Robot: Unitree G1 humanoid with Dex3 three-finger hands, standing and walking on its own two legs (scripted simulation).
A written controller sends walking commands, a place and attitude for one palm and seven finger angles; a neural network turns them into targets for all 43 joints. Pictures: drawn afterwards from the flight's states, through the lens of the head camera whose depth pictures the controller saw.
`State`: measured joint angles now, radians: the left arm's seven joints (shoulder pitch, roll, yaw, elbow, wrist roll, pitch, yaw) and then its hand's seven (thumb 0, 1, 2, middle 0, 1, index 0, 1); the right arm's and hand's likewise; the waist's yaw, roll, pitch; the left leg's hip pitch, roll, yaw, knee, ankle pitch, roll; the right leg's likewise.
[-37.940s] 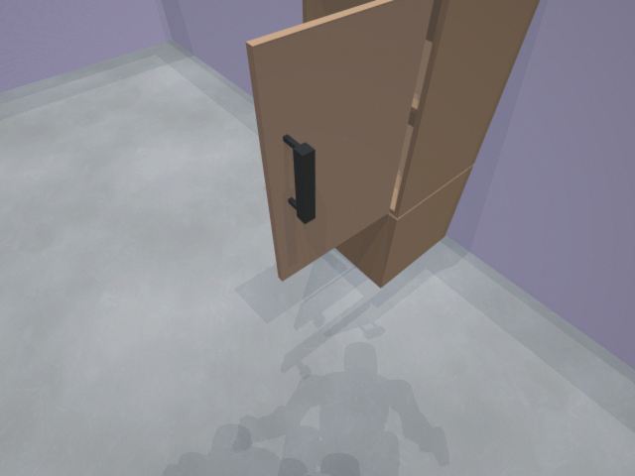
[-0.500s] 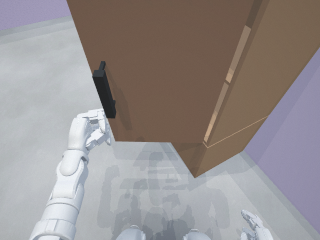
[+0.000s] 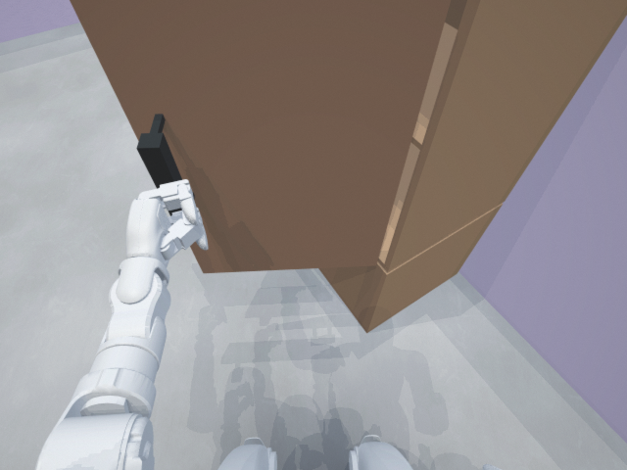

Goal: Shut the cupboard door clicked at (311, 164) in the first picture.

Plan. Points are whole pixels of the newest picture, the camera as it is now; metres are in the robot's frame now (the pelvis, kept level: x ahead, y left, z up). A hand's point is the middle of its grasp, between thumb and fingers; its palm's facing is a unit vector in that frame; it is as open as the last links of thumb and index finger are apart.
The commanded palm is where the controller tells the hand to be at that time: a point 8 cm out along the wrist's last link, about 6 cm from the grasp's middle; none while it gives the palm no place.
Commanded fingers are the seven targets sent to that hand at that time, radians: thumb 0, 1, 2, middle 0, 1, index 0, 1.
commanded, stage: bring the fist close to the handle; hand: left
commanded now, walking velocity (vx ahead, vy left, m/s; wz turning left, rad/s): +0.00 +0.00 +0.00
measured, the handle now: (173, 175) +0.51 +0.20 +0.06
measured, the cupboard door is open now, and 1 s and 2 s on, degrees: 60 49 37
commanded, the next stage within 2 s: push the door shut along its arc in 0.12 s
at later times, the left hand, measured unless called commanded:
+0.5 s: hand (195, 210) +0.44 +0.16 +0.06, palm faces -0.03 -1.00 -0.03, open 3.1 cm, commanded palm +0.43 +0.21 +0.07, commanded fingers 0.00 0.90 0.90 -1.30 -1.50 -1.30 -1.50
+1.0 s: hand (202, 180) +0.49 +0.16 +0.07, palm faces -0.13 -0.99 -0.04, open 3.1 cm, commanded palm +0.50 +0.18 +0.07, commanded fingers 0.00 0.90 0.90 -1.30 -1.50 -1.30 -1.50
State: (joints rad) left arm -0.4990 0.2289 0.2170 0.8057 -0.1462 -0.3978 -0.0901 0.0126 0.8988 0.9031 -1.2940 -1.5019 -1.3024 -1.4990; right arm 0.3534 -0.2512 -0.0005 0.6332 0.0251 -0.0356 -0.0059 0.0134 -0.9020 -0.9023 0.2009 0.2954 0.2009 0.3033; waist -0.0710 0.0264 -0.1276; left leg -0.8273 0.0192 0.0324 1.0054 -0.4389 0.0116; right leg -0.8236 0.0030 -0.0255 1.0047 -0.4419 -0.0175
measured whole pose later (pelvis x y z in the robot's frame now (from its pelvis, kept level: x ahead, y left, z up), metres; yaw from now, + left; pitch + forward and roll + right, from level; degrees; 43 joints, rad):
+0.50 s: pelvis +0.00 +0.00 -0.01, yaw +1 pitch +17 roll -1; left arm -0.70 0.30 0.22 1.01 -0.15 -0.43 -0.19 0.01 0.90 0.90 -1.32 -1.50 -1.32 -1.50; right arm 0.30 -0.26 0.01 0.64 0.03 -0.04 -0.02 0.01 -0.90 -0.90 0.20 0.30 0.20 0.30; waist -0.08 0.02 -0.12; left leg -0.90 0.01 0.01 1.06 -0.45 0.01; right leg -0.88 0.00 -0.05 1.04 -0.45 -0.02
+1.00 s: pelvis -0.02 +0.01 -0.03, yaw +1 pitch +22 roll -3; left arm -1.01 0.45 0.21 1.24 -0.14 -0.37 -0.27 0.01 0.90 0.90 -1.30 -1.50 -1.34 -1.50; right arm 0.39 -0.28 0.02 0.69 0.01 -0.07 -0.01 0.01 -0.90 -0.90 0.20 0.30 0.20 0.30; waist -0.16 0.04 -0.12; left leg -1.08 0.01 -0.02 1.15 -0.45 0.02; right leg -1.03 0.00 -0.07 1.10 -0.44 -0.01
